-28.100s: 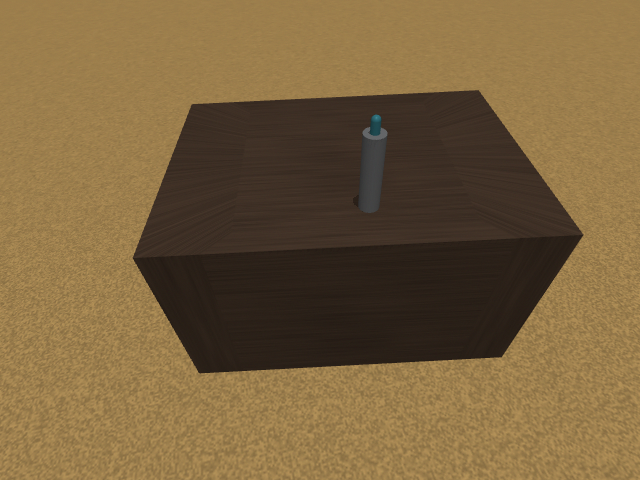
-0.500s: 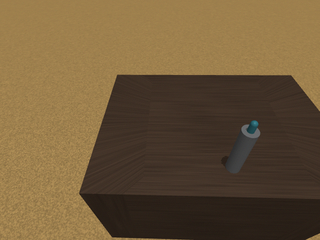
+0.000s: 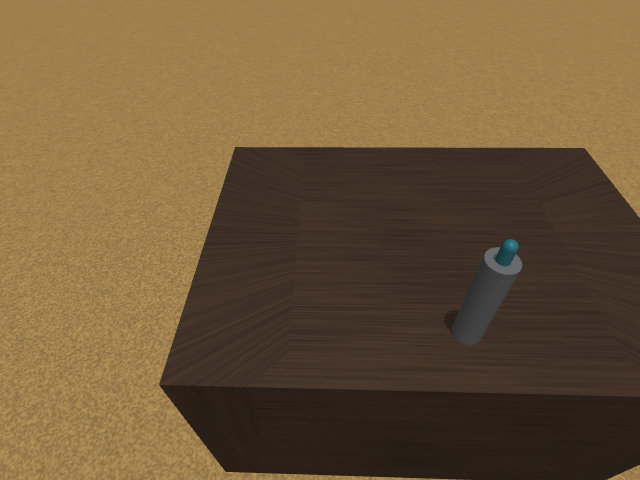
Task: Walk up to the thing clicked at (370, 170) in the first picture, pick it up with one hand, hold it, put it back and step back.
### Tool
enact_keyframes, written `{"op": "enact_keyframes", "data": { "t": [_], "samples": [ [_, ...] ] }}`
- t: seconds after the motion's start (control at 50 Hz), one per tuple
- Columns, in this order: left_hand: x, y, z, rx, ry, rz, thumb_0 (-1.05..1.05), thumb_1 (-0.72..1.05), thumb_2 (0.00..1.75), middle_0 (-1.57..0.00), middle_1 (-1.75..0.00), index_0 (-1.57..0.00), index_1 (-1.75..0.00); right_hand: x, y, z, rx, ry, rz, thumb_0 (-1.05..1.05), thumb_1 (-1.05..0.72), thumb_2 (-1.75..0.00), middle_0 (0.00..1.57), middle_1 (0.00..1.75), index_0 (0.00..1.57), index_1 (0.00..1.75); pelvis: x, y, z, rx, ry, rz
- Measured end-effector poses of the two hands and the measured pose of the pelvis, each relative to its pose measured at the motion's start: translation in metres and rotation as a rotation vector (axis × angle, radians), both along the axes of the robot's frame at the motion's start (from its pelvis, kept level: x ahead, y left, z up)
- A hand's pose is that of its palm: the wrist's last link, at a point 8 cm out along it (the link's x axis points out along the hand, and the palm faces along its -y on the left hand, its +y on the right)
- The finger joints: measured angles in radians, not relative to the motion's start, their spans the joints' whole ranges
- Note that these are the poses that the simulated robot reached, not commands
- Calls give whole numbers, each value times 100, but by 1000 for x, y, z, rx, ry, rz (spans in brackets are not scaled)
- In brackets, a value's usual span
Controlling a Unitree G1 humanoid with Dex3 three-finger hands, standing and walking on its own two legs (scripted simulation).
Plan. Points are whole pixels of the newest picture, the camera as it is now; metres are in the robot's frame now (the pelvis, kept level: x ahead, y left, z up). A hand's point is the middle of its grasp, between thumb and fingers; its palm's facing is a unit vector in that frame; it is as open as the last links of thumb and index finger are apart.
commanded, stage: stand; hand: right
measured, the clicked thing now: (486, 293) +0.44 -0.24 -0.06
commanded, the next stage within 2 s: step back in 0.38 s
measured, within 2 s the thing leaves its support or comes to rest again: neither
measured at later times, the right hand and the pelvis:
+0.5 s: hand out of the picture +0.08 -0.27 -0.16, palm faces -0.01 +0.94 -0.34, open 7.3 cm; pelvis -0.01 -0.01 -0.01, yaw +0 degrees
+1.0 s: hand out of the picture -0.01 -0.31 -0.19, palm faces -0.18 +0.92 -0.35, open 7.3 cm; pelvis -0.11 -0.05 -0.02, yaw +5 degrees
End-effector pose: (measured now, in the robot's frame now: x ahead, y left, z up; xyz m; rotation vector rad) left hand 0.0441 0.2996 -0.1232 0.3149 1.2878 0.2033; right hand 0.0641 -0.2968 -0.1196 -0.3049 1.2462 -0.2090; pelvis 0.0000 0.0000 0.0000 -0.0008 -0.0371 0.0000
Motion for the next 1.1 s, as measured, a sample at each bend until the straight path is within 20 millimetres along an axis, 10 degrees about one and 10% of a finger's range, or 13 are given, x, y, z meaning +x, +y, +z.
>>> {"op": "enact_keyframes", "data": {
  "t": [0.4, 0.54, 0.72, 0.96, 1.1],
  "samples": [
    [16, -4, 1, 2, -19, -4, 1, 90, 90, -20, -30, -20, -30, 12, -5, 0, -1, -9, 5, 1, -91, -90, 20, 30, 21, 30, 5, -4, -1, 0, 10, 1],
    [16, -1, 0, 45, -41, -3, 1, 90, 90, -20, -30, -20, -30, 12, -22, -5, -12, -25, 11, 1, -91, -90, 21, 30, 21, 30, -24, -16, -8, -4, 17, 4],
    [-41, -31, 5, 113, -13, 0, 1, 90, 90, -20, -30, -20, -30, 8, -66, -31, -8, -82, 30, 1, -91, -90, 20, 30, 21, 30, -62, -50, -26, 5, 6, 3],
    [-65, -46, 18, 113, -108, 39, 1, 90, 90, -20, -30, -21, -30, -67, -64, -35, -10, 99, 123, 1, -91, -90, 20, 30, 21, 30, -96, -57, -15, 18, 47, 75],
    [-98, -29, -5, 65, -160, 62, 1, 90, 90, -20, -30, -21, -30, -75, -45, -27, -48, 42, 181, 1, -91, -90, 20, 30, 21, 30, -132, -40, -26, -1, 10, 116]
  ]
}}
